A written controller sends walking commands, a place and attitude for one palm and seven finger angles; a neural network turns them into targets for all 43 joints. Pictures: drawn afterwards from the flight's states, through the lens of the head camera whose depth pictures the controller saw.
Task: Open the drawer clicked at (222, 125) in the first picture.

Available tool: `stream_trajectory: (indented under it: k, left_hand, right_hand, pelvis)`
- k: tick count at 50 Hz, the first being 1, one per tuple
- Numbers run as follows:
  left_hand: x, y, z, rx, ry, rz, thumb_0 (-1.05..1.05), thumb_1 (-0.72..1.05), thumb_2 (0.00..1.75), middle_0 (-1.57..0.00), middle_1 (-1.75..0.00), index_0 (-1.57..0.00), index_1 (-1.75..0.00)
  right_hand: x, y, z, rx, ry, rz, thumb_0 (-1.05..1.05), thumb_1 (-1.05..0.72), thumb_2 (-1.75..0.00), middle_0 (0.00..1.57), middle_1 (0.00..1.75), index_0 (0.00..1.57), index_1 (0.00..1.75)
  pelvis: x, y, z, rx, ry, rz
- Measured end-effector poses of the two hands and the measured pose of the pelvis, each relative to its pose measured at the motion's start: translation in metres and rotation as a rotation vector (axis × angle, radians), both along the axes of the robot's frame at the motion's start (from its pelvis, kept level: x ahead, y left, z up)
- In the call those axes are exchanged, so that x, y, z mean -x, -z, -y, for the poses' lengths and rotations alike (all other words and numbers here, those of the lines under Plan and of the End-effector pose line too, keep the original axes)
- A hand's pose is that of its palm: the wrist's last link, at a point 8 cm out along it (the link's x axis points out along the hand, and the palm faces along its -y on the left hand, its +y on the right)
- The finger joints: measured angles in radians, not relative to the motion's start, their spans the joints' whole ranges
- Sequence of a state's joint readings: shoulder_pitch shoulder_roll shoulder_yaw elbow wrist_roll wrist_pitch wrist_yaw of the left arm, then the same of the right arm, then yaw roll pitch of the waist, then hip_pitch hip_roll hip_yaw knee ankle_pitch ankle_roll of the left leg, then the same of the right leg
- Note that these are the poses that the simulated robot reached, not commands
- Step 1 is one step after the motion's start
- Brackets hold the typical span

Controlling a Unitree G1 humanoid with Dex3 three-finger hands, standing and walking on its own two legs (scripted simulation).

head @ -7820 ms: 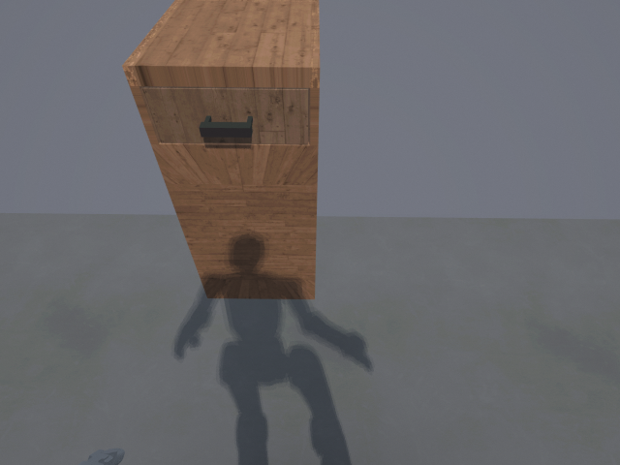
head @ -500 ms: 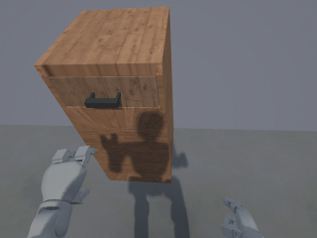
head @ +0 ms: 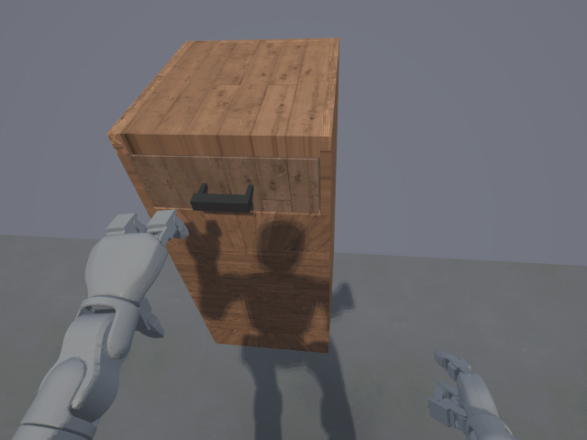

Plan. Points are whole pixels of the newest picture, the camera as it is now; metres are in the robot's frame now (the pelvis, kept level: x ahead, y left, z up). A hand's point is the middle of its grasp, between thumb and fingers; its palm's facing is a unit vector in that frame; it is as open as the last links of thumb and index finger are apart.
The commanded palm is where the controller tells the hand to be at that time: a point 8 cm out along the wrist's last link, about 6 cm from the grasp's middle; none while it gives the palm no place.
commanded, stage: raise the hand with hooked fingers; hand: left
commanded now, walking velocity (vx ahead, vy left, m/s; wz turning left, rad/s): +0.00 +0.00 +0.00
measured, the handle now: (224, 195) +0.53 +0.22 +0.01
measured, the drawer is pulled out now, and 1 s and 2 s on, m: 0.00 0.00 0.00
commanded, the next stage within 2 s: move the hooked fingers above the handle in 0.62 s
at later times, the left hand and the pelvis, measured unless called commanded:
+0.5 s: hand (137, 256) +0.30 +0.25 +0.12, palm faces +0.04 -0.09 -1.00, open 13.8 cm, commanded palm +0.27 +0.25 +0.18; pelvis -0.01 +0.01 +0.01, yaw +1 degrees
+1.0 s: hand (153, 248) +0.31 +0.24 +0.11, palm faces +0.03 -0.06 -1.00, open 13.8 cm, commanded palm +0.30 +0.24 +0.17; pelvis -0.01 -0.01 +0.01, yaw +1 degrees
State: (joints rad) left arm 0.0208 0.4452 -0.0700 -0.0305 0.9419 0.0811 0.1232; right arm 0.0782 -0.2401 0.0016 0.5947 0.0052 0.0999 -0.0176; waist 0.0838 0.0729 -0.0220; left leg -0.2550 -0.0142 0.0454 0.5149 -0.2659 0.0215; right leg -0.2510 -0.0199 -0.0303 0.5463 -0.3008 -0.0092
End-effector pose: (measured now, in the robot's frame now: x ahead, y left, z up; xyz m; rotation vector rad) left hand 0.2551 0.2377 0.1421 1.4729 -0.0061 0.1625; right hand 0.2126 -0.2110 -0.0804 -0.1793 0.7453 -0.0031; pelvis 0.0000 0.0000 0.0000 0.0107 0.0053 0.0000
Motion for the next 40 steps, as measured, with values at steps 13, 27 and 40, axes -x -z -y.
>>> stream_trajectory:
  k: [13,27,40]
  left_hand:
    - [-0.023,-0.042,-0.021,-0.035,0.028,-0.036,0.00,-0.48,0.31,-0.32,-1.20,-0.32,-1.19]
    - [-0.015,-0.032,-0.014,-0.013,0.108,-0.047,0.00,-0.49,0.30,-0.32,-1.20,-0.32,-1.20]
    - [-0.016,-0.036,-0.008,-0.019,0.046,-0.045,0.00,-0.49,0.30,-0.32,-1.20,-0.32,-1.20]
  right_hand:
    - [0.015,0.008,-0.026,-0.023,-0.051,-0.080,0.01,-0.91,-0.90,0.20,0.30,0.20,0.30]
    - [0.052,0.020,0.008,0.028,0.011,-0.183,0.01,-0.91,-0.90,0.20,0.30,0.20,0.30]
    - [0.035,0.016,0.004,-0.011,-0.001,-0.121,0.01,-0.91,-0.90,0.20,0.30,0.20,0.30]
  pelvis:
    - [0.004,-0.006,-0.010,0.009,-0.017,0.023]
    - [0.008,-0.007,-0.011,0.008,-0.010,0.005]
    - [0.012,-0.008,0.000,0.004,-0.015,0.012]
